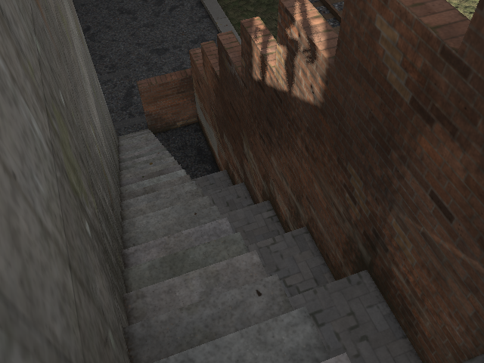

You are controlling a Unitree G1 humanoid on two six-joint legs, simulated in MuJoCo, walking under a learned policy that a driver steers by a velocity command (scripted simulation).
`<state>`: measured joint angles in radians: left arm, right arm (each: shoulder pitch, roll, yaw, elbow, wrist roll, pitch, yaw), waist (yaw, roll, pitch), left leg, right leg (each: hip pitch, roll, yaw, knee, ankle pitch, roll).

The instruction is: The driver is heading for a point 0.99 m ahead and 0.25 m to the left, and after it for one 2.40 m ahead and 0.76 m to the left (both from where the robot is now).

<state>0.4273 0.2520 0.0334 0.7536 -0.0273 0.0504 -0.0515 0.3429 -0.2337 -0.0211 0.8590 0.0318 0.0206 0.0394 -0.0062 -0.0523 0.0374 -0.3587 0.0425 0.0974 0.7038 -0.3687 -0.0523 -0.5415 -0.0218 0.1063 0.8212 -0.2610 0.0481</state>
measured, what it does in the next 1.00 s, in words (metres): walks ahead: left foot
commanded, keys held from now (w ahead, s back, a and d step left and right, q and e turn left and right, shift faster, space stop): no key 0.02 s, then w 0.98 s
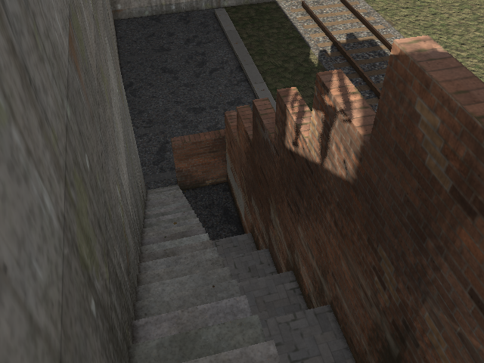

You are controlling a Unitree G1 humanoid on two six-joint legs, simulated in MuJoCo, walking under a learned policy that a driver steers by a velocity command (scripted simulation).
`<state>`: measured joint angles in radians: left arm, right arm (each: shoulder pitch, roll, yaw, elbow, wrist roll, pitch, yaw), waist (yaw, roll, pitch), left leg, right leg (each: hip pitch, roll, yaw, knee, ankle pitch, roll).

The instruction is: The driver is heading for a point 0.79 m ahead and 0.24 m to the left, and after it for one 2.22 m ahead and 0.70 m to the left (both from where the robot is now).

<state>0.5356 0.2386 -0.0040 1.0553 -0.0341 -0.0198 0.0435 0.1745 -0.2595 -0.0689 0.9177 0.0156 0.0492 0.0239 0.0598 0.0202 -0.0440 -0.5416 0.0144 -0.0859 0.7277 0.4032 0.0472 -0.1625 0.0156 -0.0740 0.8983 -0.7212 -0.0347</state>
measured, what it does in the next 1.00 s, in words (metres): goes down: left foot 0.20 m lower, then right foot 0.04 m lower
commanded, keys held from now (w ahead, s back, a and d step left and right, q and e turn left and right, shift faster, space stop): w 0.76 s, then w+q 0.24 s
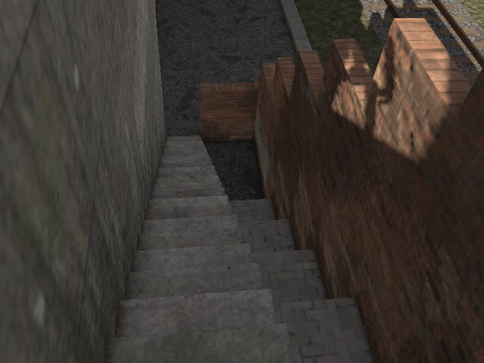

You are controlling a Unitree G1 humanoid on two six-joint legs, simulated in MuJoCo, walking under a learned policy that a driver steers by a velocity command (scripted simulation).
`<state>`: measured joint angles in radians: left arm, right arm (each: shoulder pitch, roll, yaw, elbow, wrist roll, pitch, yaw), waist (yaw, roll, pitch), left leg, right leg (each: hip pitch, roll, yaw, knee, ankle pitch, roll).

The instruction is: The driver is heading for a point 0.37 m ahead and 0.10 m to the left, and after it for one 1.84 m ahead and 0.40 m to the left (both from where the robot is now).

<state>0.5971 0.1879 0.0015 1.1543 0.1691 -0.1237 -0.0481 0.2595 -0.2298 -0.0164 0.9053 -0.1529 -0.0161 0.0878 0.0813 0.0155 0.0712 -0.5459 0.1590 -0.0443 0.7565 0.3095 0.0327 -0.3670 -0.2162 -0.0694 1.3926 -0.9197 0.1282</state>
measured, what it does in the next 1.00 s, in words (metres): goes down: left foot 0.20 m lower, then right foot 0.20 m lower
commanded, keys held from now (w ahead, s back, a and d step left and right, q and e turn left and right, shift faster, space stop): w+q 0.38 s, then w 0.62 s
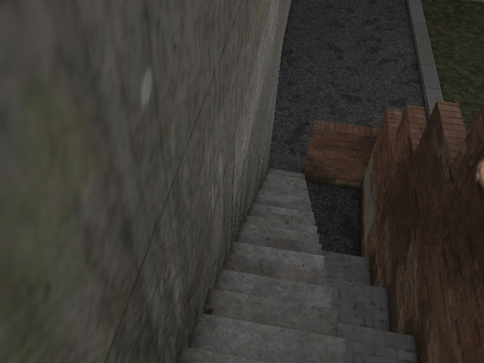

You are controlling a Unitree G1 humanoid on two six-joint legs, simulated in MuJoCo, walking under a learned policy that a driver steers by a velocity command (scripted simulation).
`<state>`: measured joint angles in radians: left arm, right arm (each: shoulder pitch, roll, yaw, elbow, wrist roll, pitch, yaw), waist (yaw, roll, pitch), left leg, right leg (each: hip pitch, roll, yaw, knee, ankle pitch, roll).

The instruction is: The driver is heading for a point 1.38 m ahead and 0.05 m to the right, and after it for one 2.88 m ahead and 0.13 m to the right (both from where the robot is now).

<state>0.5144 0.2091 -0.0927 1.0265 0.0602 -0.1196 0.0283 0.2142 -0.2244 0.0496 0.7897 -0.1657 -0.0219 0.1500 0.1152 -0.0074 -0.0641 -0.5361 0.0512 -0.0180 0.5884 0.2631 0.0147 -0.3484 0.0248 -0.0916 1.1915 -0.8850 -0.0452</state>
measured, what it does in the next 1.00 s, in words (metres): goes down: left foot 0.20 m lower, then right foot 0.20 m lower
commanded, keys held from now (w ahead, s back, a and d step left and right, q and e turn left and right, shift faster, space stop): w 1.00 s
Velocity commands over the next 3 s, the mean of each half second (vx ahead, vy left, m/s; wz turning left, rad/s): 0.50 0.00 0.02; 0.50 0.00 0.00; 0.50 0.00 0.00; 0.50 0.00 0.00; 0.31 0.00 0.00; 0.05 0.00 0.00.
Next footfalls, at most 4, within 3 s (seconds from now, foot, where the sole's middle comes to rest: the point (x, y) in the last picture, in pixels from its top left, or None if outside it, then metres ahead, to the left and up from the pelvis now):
0.06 left None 0.13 0.11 -0.86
0.50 right None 0.39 -0.07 -1.05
0.98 left None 0.65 0.10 -1.25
1.42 right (289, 350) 0.89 -0.12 -1.44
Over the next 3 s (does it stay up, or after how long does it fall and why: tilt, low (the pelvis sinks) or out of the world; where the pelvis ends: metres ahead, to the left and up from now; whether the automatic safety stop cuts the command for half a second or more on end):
stays up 1.36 -0.07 -1.08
